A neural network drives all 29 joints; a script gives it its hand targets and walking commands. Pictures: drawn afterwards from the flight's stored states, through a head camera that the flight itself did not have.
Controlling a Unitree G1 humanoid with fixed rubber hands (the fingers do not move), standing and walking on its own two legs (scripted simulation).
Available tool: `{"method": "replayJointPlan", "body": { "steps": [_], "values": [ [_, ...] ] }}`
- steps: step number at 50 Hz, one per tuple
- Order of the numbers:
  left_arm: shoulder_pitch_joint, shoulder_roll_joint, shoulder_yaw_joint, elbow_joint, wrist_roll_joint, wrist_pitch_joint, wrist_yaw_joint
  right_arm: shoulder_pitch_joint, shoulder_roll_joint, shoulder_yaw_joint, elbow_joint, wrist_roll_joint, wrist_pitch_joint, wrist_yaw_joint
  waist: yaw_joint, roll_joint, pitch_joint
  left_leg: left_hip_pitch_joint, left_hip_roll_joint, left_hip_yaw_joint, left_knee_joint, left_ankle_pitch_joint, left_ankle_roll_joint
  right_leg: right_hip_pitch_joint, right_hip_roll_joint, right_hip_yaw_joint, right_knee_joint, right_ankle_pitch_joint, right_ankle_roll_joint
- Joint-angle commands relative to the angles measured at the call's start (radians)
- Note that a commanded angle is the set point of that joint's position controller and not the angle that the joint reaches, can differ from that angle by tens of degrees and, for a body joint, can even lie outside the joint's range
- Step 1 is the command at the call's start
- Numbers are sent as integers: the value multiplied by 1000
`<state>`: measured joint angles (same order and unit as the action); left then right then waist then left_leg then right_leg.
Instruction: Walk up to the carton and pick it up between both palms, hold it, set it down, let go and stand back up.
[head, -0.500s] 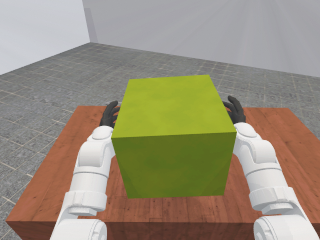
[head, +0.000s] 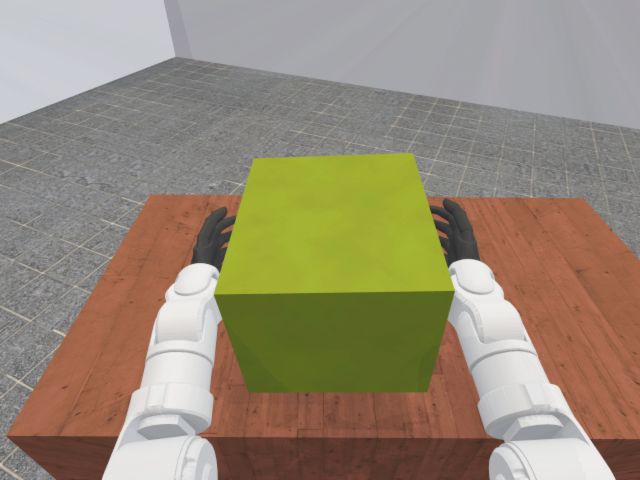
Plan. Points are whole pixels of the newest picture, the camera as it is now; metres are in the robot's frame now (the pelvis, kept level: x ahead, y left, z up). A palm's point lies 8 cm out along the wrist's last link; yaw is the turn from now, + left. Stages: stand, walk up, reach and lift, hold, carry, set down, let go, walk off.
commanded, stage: set down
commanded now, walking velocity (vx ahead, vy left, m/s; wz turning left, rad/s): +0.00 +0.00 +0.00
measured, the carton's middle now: (334, 267) +0.39 +0.00 +0.11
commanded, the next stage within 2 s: none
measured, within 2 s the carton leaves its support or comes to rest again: neither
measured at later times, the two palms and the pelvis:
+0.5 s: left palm (211, 278) +0.39 +0.17 +0.09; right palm (446, 281) +0.37 -0.15 +0.10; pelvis +0.02 +0.01 +0.00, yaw +0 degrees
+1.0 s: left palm (214, 284) +0.40 +0.17 +0.07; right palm (441, 283) +0.38 -0.15 +0.08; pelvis +0.03 +0.01 +0.00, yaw +0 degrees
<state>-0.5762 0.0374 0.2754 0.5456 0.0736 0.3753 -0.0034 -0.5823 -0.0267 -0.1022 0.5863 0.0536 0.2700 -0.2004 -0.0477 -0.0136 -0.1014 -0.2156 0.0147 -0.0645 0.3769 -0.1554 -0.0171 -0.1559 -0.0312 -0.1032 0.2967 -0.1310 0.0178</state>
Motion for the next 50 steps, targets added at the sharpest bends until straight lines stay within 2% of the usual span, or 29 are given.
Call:
{"method": "replayJointPlan", "body": {
  "steps": [1, 3, 5, 7, 8, 9, 10, 11, 12, 13, 14, 16, 17, 20, 21, 22, 26, 27, 28, 30, 32, 33, 38, 40, 41, 44, 46, 49, 50],
  "values": [
    [-858, -720, -604, -241, -54, -172, -154, -870, 772, 457, -344, 72, -209, 123, -26, 51, -554, 175, -79, 53, -44, 239, -24, 307, 78, 75, -6, 234, 24],
    [-798, -734, -597, -225, -43, -171, -151, -867, 771, 472, -377, 77, -228, 121, -18, 67, -493, 133, -90, 54, -44, 232, -26, 347, 73, 81, -8, 289, 29],
    [-746, -692, -572, -209, -39, -168, -157, -827, 772, 487, -373, 69, -227, 110, 1, -1, -450, 118, -87, 61, -59, 237, -8, 386, 70, 83, -2, 341, 44],
    [-719, -673, -531, -184, -10, -162, -170, -802, 735, 451, -341, 56, -230, 110, -5, 12, -467, 119, -90, 70, -67, 198, -7, 356, 65, 85, -9, 288, 42],
    [-682, -697, -563, -197, -23, -168, -178, -751, 734, 450, -341, 46, -237, 101, -42, 14, -457, 145, -89, 64, -56, 262, -18, 376, 68, 83, -2, 377, 48],
    [-669, -683, -563, -219, -23, -166, -175, -742, 743, 504, -365, 83, -240, 102, -10, 27, -467, 158, -90, 72, -49, 319, -21, 414, 70, 87, 5, 454, 46],
    [-648, -676, -582, -238, -31, -168, -179, -705, 739, 507, -405, 79, -240, 86, -49, -14, -529, 174, -97, 66, -35, 349, -28, 445, 65, 86, 5, 556, 61],
    [-668, -665, -597, -300, -47, -184, -175, -704, 756, 551, -442, 90, -243, 83, -31, -23, -535, 159, -99, 70, -36, 376, -24, 462, 64, 91, 25, 599, 63],
    [-694, -661, -613, -324, -48, -204, -178, -703, 731, 512, -455, 75, -248, 77, -61, 5, -590, 146, -95, 63, -35, 365, -33, 477, 62, 93, 34, 632, 58],
    [-677, -670, -592, -280, -36, -193, -178, -712, 733, 507, -406, 67, -243, 77, -39, 10, -528, 141, -92, 66, -33, 351, -34, 446, 65, 88, 38, 564, 59],
    [-674, -693, -628, -302, -53, -197, -176, -692, 745, 506, -449, 64, -254, 76, -64, 17, -530, 155, -90, 57, -32, 401, -44, 465, 67, 83, 32, 587, 50],
    [-598, -654, -577, -245, -15, -201, -177, -684, 733, 501, -411, 54, -258, 80, -26, 14, -492, 132, -89, 60, -39, 372, -35, 441, 65, 84, 18, 570, 52],
    [-646, -670, -632, -346, -53, -212, -174, -670, 756, 529, -503, 71, -270, 75, -43, 20, -577, 145, -87, 62, -19, 408, -44, 458, 59, 82, 42, 621, 48],
    [-641, -673, -632, -304, -51, -231, -177, -652, 755, 498, -466, 35, -281, 68, -77, 23, -549, 127, -81, 57, -31, 361, -42, 458, 61, 81, 33, 596, 49],
    [-688, -678, -631, -331, -57, -243, -177, -671, 784, 505, -466, 24, -282, 72, -62, 28, -555, 96, -88, 72, -34, 342, -42, 460, 51, 91, 33, 617, 49],
    [-681, -689, -644, -275, -68, -237, -181, -673, 749, 480, -445, 20, -282, 70, -94, 28, -513, 88, -88, 58, -38, 305, -43, 429, 63, 80, 31, 545, 43],
    [-758, -679, -660, -311, -83, -287, -172, -680, 790, 485, -431, -5, -292, 89, -72, 33, -595, 88, -75, 68, -41, 322, -44, 395, 70, 76, 23, 480, 27],
    [-765, -668, -666, -271, -80, -283, -174, -654, 769, 419, -341, -44, -287, 88, -122, 53, -503, 97, -72, 58, -43, 295, -55, 349, 65, 67, 12, 445, 31],
    [-693, -675, -649, -178, -71, -272, -182, -672, 746, 423, -402, -53, -299, 84, -102, 45, -542, 75, -77, 59, -48, 237, -47, 363, 62, 65, -1, 388, 20],
    [-764, -655, -617, -115, -52, -278, -195, -675, 747, 353, -297, -82, -294, 83, -118, 55, -434, 58, -76, 70, -77, 160, -36, 329, 55, 72, -33, 296, 19],
    [-770, -638, -570, -72, -29, -282, -203, -655, 759, 329, -225, -111, -287, 97, -92, 23, -358, 48, -72, 74, -99, 112, -28, 294, 58, 61, -30, 223, 23],
    [-806, -634, -579, -53, -28, -290, -210, -633, 752, 298, -178, -135, -286, 86, -127, 36, -354, 62, -62, 72, -98, 105, -36, 278, 55, 54, -24, 224, 25],
    [-798, -642, -566, 11, -36, -333, -221, -660, 766, 302, -181, -130, -316, 85, -118, 22, -418, 47, -67, 77, -78, 137, -33, 319, 49, 70, -21, 277, 31],
    [-865, -670, -594, -83, -56, -372, -203, -661, 811, 333, -207, -137, -336, 94, -94, 59, -511, 55, -59, 72, -68, 171, -47, 307, 50, 72, -3, 288, 28],
    [-852, -700, -632, -143, -79, -384, -189, -655, 859, 373, -239, -135, -345, 98, -106, 54, -549, 55, -66, 70, -59, 236, -49, 349, 49, 76, 13, 397, 22],
    [-841, -713, -620, -59, -67, -392, -199, -617, 844, 335, -199, -162, -343, 83, -141, 82, -500, 38, -59, 68, -72, 236, -54, 340, 54, 65, 8, 398, 24],
    [-878, -657, -566, -11, -38, -407, -197, -624, 853, 312, -138, -162, -336, 86, -103, 58, -484, 3, -61, 82, -71, 189, -37, 360, 31, 87, 6, 366, 30],
    [-846, -674, -572, 1, -48, -406, -211, -610, 857, 304, -147, -187, -343, 79, -125, 36, -493, -26, -62, 74, -70, 179, -34, 377, 28, 85, 14, 404, 36],
    [-856, -657, -546, 25, -26, -415, -213, -586, 876, 327, -119, -181, -344, 86, -94, 25, -462, -39, -64, 76, -79, 160, -24, 373, 25, 97, 24, 390, 32]
  ]
}}
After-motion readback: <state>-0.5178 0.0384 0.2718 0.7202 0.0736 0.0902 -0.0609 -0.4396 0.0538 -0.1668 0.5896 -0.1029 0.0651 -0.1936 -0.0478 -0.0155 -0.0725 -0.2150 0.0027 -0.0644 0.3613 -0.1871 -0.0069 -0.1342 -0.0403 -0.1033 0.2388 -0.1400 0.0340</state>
